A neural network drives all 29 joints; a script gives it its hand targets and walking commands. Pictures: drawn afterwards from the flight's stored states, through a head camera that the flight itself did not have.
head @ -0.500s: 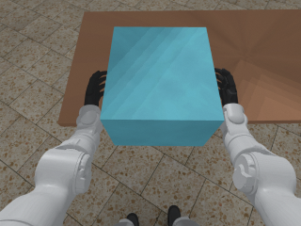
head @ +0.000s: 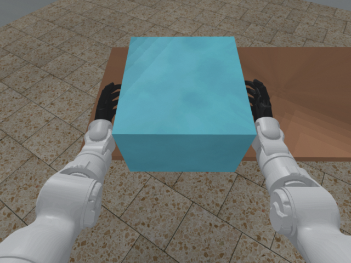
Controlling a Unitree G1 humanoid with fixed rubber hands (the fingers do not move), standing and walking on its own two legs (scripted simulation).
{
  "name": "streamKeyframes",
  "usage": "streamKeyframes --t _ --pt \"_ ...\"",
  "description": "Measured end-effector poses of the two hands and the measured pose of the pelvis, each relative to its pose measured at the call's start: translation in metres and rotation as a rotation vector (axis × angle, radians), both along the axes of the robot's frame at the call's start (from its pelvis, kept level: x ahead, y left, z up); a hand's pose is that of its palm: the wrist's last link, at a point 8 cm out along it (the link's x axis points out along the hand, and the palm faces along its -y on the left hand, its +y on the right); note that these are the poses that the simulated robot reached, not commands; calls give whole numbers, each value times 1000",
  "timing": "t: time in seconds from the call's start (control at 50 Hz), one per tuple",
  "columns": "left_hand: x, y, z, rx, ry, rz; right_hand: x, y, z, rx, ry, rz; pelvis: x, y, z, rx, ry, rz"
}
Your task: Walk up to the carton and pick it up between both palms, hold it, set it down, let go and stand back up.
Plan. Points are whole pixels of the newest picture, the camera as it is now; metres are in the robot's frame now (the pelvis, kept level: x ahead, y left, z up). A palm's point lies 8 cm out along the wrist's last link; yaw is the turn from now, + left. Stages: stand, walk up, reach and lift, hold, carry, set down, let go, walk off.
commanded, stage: reach and lift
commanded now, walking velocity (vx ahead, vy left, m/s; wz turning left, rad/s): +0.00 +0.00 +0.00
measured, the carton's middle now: (182, 103) +0.50 -0.03 +0.05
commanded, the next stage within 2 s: hold in 1.68 s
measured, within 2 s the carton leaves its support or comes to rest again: neither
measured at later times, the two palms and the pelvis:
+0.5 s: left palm (96, 111) +0.41 +0.16 +0.13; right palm (272, 107) +0.39 -0.21 +0.13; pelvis +0.01 +0.00 +0.02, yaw +0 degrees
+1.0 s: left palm (74, 116) +0.37 +0.18 +0.16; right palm (269, 112) +0.36 -0.19 +0.16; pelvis +0.01 +0.01 +0.02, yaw +0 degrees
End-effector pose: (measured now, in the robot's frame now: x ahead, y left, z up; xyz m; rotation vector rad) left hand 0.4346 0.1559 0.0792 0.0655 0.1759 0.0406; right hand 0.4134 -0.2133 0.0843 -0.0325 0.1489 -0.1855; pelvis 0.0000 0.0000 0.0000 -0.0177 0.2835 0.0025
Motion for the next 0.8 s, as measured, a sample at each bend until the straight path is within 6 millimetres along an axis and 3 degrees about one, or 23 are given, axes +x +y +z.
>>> streamKeyframes --t 0.38,0.5,0.8 --pt "-21 -1 43 -21 -11 16 -17 -1 49 35 -6 0 14 0 14 1 -198 -2" --pt "-28 1 49 -20 14 24 -23 0 49 28 27 3 14 -5 16 8 -251 -8" --pt "-54 28 70 -13 -14 51 -37 27 65 4 10 32 14 -4 18 9 -322 3"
